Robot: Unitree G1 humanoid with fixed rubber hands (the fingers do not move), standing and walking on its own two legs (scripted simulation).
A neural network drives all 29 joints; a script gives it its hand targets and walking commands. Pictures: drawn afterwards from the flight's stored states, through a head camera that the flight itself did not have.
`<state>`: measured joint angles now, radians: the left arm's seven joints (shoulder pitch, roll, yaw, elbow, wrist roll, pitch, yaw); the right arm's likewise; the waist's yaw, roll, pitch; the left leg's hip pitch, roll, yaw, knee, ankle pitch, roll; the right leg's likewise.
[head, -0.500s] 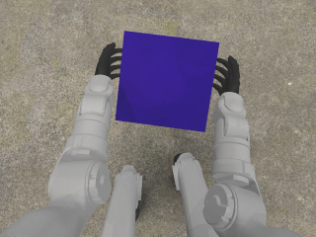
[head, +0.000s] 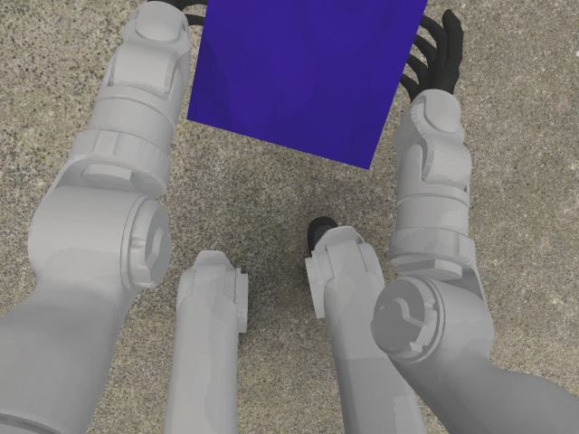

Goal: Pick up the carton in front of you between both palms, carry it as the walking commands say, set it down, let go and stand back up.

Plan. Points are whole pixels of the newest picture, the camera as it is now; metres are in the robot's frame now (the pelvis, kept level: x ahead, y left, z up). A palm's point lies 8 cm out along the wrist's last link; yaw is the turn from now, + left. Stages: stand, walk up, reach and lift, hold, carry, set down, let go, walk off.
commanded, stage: set down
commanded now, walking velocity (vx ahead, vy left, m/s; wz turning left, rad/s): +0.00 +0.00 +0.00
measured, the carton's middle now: (298, 63) +0.53 -0.09 -0.24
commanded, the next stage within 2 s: none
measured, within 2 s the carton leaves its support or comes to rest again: rests again in 1.12 s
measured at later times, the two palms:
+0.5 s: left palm (195, 19) +0.60 +0.04 -0.23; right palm (414, 90) +0.48 -0.23 -0.21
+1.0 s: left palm (199, 25) +0.59 +0.04 -0.24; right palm (418, 87) +0.48 -0.25 -0.22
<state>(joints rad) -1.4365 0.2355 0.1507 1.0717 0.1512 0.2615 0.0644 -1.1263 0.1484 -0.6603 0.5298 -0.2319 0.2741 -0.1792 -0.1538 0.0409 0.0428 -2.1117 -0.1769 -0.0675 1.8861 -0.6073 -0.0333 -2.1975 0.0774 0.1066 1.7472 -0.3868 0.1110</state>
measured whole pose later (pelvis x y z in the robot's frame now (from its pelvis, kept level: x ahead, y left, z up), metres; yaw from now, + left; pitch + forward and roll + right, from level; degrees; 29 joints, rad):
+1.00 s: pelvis +0.01 +0.01 -0.07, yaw -3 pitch +44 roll -7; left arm -1.67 0.27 0.10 1.22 0.24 0.21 -0.02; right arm -1.34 -0.05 -0.78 0.83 -0.18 0.22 -0.06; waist -0.19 -0.03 0.26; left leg -2.24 -0.15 -0.07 2.17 -0.68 0.01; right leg -2.29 0.05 0.04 1.99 -0.47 0.13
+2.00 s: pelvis -0.01 -0.01 -0.04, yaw -2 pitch +40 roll -5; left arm -1.72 0.56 -0.18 1.21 -0.09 0.24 -0.05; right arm -1.25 -0.04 -0.40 0.73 0.15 0.17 -0.25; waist -0.24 0.01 0.30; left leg -2.14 -0.03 -0.04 2.07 -0.64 0.02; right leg -2.19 0.03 -0.01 1.91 -0.42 0.06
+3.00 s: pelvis +0.05 -0.01 +0.20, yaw +3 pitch +43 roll +0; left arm -1.06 0.29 0.21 0.87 0.19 0.23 -0.03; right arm -0.65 0.04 -0.38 0.45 -0.08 0.20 -0.05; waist -0.20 0.02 -0.07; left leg -1.42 -0.07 -0.06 1.05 -0.36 0.00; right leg -1.48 -0.01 0.03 0.96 -0.23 0.03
